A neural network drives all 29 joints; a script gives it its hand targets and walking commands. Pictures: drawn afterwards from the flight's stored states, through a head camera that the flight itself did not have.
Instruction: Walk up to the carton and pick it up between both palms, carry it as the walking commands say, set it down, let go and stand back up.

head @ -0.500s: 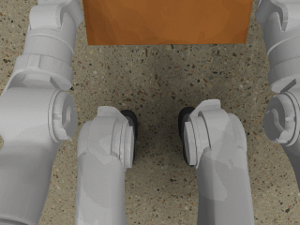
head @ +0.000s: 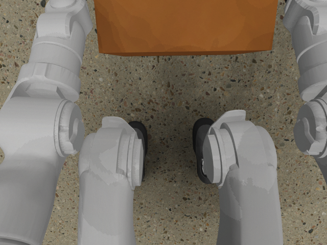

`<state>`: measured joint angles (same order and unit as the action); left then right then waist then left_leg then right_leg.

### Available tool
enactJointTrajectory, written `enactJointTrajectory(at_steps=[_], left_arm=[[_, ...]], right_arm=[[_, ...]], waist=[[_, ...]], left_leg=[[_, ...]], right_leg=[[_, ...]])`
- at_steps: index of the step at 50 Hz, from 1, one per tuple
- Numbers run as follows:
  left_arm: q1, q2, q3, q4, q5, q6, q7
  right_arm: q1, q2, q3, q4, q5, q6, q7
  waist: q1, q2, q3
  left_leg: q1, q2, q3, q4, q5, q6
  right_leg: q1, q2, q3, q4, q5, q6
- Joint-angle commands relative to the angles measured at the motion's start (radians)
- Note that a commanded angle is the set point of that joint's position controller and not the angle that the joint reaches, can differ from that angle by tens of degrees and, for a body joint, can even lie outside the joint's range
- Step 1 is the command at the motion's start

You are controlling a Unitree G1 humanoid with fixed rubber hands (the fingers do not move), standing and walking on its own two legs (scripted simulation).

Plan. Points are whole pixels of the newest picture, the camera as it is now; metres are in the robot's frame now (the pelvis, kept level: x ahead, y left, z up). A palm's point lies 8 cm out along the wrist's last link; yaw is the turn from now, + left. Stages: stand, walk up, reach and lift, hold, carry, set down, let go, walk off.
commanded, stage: set down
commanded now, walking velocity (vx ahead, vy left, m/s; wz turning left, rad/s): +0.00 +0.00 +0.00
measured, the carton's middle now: out of the picture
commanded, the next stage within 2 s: none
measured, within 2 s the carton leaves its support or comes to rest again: neither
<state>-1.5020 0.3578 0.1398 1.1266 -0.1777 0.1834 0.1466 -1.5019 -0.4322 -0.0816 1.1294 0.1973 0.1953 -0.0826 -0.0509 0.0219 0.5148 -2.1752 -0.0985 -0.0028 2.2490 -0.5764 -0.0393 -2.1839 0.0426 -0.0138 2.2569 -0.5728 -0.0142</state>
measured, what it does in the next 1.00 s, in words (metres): stands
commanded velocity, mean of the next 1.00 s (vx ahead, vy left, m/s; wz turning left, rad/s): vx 0.00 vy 0.00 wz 0.00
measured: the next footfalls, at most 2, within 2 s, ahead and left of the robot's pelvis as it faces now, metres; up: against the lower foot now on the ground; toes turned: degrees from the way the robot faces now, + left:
none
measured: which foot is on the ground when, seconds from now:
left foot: down 0.00-1.00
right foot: down 0.00-1.00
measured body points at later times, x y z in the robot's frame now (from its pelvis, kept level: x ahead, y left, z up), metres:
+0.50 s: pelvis +0.00 +0.00 -0.01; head +0.37 -0.02 +0.24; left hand +0.56 +0.15 -0.18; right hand +0.55 -0.23 -0.18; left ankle +0.12 +0.11 -0.32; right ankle +0.12 -0.11 -0.32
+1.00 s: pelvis +0.00 +0.00 -0.01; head +0.37 -0.03 +0.24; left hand +0.57 +0.16 -0.19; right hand +0.55 -0.24 -0.18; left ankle +0.12 +0.11 -0.32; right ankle +0.12 -0.11 -0.32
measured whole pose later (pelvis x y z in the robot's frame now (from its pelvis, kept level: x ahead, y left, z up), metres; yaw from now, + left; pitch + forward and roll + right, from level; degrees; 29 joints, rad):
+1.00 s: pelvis +0.00 +0.00 -0.01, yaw +0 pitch +28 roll +1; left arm -1.50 0.38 0.14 1.18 -0.19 0.10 0.08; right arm -1.50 -0.44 -0.15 1.19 0.18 0.09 -0.02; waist -0.05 0.03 0.52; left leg -2.20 -0.07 0.01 2.28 -0.58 -0.02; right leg -2.21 0.01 -0.03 2.29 -0.58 -0.04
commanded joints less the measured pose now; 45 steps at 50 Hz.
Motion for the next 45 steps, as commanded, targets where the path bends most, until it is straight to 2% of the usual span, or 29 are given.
enactJointTrajectory(at_steps=[1,2,6,10,11,13,19,20,21,22,24,25,26,27,29,31,32,34,37,38,39,40,41,43,44,45], left_arm=[[-0.594,-0.847,-0.228,-0.257,-0.053,-0.054,-0.282],[-0.582,-0.846,-0.224,-0.272,-0.053,-0.057,-0.284],[-0.609,-0.833,-0.229,-0.292,-0.064,-0.065,-0.289],[-0.601,-0.809,-0.223,-0.269,-0.054,-0.065,-0.289],[-0.614,-0.802,-0.221,-0.274,-0.059,-0.066,-0.286],[-0.582,-0.807,-0.21,-0.241,-0.052,-0.064,-0.286],[-0.565,-0.818,-0.208,-0.212,-0.039,-0.06,-0.289],[-0.543,-0.812,-0.196,-0.205,-0.034,-0.057,-0.288],[-0.525,-0.827,-0.204,-0.198,-0.031,-0.055,-0.291],[-0.535,-0.825,-0.199,-0.196,-0.026,-0.056,-0.293],[-0.533,-0.811,-0.204,-0.203,-0.024,-0.053,-0.295],[-0.528,-0.818,-0.204,-0.203,-0.03,-0.055,-0.296],[-0.534,-0.813,-0.202,-0.2,-0.021,-0.051,-0.295],[-0.525,-0.818,-0.194,-0.19,-0.019,-0.049,-0.297],[-0.525,-0.79,-0.178,-0.183,-0.008,-0.049,-0.296],[-0.513,-0.757,-0.177,-0.169,-0.006,-0.049,-0.291],[-0.521,-0.74,-0.174,-0.179,-0.003,-0.051,-0.289],[-0.5,-0.703,-0.168,-0.157,-0.004,-0.054,-0.283],[-0.472,-0.614,-0.147,-0.134,0.002,-0.059,-0.264],[-0.475,-0.589,-0.146,-0.136,-0.005,-0.065,-0.257],[-0.446,-0.546,-0.125,-0.119,0.009,-0.07,-0.244],[-0.432,-0.493,-0.122,-0.119,0.006,-0.075,-0.232],[-0.443,-0.421,-0.109,-0.117,0.002,-0.079,-0.216],[-0.413,-0.26,-0.076,-0.121,0.002,-0.097,-0.172],[-0.393,-0.198,-0.071,-0.097,-0.011,-0.104,-0.15],[-0.37,-0.095,-0.053,-0.11,-0.013,-0.114,-0.125]], right_arm=[[-0.605,0.821,0.192,-0.277,0.068,-0.072,0.269],[-0.625,0.822,0.196,-0.316,0.074,-0.078,0.269],[-0.602,0.81,0.182,-0.298,0.069,-0.079,0.264],[-0.581,0.796,0.167,-0.247,0.059,-0.076,0.264],[-0.588,0.797,0.165,-0.252,0.057,-0.077,0.264],[-0.579,0.786,0.163,-0.24,0.048,-0.078,0.268],[-0.547,0.776,0.145,-0.193,0.038,-0.078,0.285],[-0.549,0.775,0.151,-0.206,0.039,-0.079,0.287],[-0.54,0.775,0.136,-0.193,0.032,-0.075,0.293],[-0.521,0.786,0.138,-0.171,0.025,-0.071,0.296],[-0.51,0.771,0.127,-0.166,0.021,-0.071,0.298],[-0.524,0.766,0.125,-0.183,0.018,-0.072,0.301],[-0.53,0.758,0.129,-0.177,0.02,-0.07,0.303],[-0.522,0.749,0.126,-0.174,0.014,-0.07,0.302],[-0.524,0.742,0.116,-0.166,0.008,-0.068,0.301],[-0.495,0.714,0.104,-0.136,0.003,-0.066,0.298],[-0.492,0.71,0.104,-0.141,0.002,-0.068,0.296],[-0.484,0.655,0.094,-0.131,-0.008,-0.068,0.287],[-0.448,0.578,0.073,-0.103,-0.019,-0.075,0.266],[-0.436,0.536,0.061,-0.093,-0.025,-0.082,0.255],[-0.431,0.512,0.059,-0.099,-0.022,-0.088,0.244],[-0.418,0.455,0.042,-0.095,-0.026,-0.095,0.229],[-0.424,0.385,0.029,-0.087,-0.024,-0.099,0.211],[-0.388,0.216,-0.011,-0.095,-0.03,-0.118,0.163],[-0.381,0.151,-0.016,-0.088,-0.026,-0.126,0.142],[-0.346,0.045,-0.04,-0.085,-0.024,-0.135,0.114]], waist=[[-0.018,0.012,-1.341],[-0.018,0.002,-1.355],[-0.041,-0.006,-1.343],[-0.038,0.008,-1.291],[-0.027,0.023,-1.284],[-0.038,-0.001,-1.255],[-0.045,0.013,-1.208],[-0.03,0.011,-1.19],[-0.049,0.016,-1.171],[-0.041,0.013,-1.143],[-0.049,0.023,-1.13],[-0.059,0.009,-1.13],[-0.049,0.024,-1.126],[-0.056,0.011,-1.105],[-0.038,0.012,-1.079],[-0.046,0.005,-1.069],[-0.039,0.009,-1.067],[-0.052,0.009,-1.054],[-0.046,0.008,-1.034],[-0.064,0.001,-1.033],[-0.039,0.001,-1.041],[-0.05,-0.004,-1.042],[-0.045,0.003,-1.05],[-0.056,0.005,-1.09],[-0.056,-0.013,-1.106],[-0.057,-0.001,-1.125]], left_leg=[[0.436,-0.003,0.041,-0.135,0.293,0.059],[0.432,-0.005,0.037,-0.135,0.306,0.067],[0.399,-0.006,0.034,-0.131,0.285,0.066],[0.388,0.002,0.034,-0.125,0.271,0.061],[0.391,0.001,0.036,-0.125,0.268,0.06],[0.401,0.002,0.025,-0.129,0.272,0.059],[0.423,0.005,0.01,-0.128,0.274,0.058],[0.413,0.004,0.013,-0.126,0.275,0.061],[0.411,0.004,0.01,-0.124,0.274,0.06],[0.398,0.001,0.017,-0.125,0.269,0.059],[0.399,0.007,0.011,-0.13,0.238,0.056],[0.4,0.004,0.004,-0.128,0.244,0.062],[0.407,0.008,0.007,-0.126,0.23,0.058],[0.388,0.006,0.002,-0.126,0.23,0.06],[0.37,0.008,0.013,-0.122,0.208,0.06],[0.378,0.013,0.008,-0.128,0.196,0.056],[0.365,0.014,0.014,-0.127,0.187,0.054],[0.368,0.016,0.013,-0.126,0.174,0.051],[0.369,0.021,0.023,-0.124,0.152,0.043],[0.368,0.024,0.021,-0.12,0.15,0.043],[0.368,0.024,0.021,-0.118,0.16,0.044],[0.369,0.027,0.022,-0.12,0.162,0.041],[0.404,0.03,0.022,-0.121,0.161,0.034],[0.426,0.038,0.017,-0.122,0.184,0.029],[0.436,0.035,0.017,-0.119,0.194,0.028],[0.446,0.039,0.016,-0.118,0.202,0.025]], right_leg=[[0.534,0.019,0.0,-0.178,0.352,-0.008],[0.535,0.021,-0.002,-0.173,0.365,-0.004],[0.546,0.025,0.002,-0.171,0.364,-0.01],[0.529,0.019,0.014,-0.174,0.346,-0.014],[0.511,0.021,0.019,-0.171,0.335,-0.017],[0.494,0.017,0.011,-0.171,0.326,-0.012],[0.431,0.012,0.004,-0.156,0.309,-0.019],[0.428,0.012,0.01,-0.158,0.302,-0.018],[0.418,0.011,0.003,-0.157,0.302,-0.018],[0.401,0.011,0.006,-0.161,0.292,-0.019],[0.387,0.011,0.005,-0.161,0.266,-0.021],[0.376,0.009,0.0,-0.152,0.264,-0.019],[0.378,0.006,0.005,-0.157,0.248,-0.021],[0.371,0.006,0.001,-0.153,0.249,-0.02],[0.369,0.008,0.008,-0.16,0.225,-0.018],[0.36,0.003,0.0,-0.157,0.212,-0.017],[0.374,0.006,0.007,-0.162,0.213,-0.019],[0.384,-0.001,0.005,-0.162,0.205,-0.017],[0.408,-0.007,0.012,-0.172,0.185,-0.011],[0.411,-0.009,0.01,-0.168,0.19,-0.01],[0.431,-0.011,0.016,-0.168,0.208,-0.008],[0.44,-0.013,0.01,-0.166,0.212,-0.004],[0.445,-0.018,0.01,-0.171,0.204,0.001],[0.488,-0.026,0.014,-0.172,0.238,0.002],[0.507,-0.028,0.011,-0.174,0.245,0.009],[0.521,-0.031,0.015,-0.173,0.257,0.011]])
